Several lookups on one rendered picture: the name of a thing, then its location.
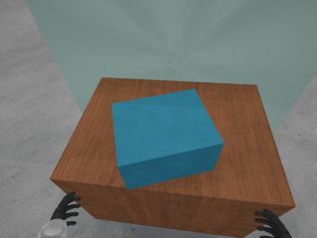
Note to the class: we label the carton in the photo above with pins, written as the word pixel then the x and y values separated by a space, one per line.
pixel 164 137

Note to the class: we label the robot right hand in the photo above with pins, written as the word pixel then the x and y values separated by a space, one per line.
pixel 277 229

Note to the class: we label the left robot forearm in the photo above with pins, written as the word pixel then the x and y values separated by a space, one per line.
pixel 56 228

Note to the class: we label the robot left hand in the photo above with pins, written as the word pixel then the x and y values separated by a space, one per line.
pixel 63 207

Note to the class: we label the pedestal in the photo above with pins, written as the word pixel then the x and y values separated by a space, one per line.
pixel 248 176

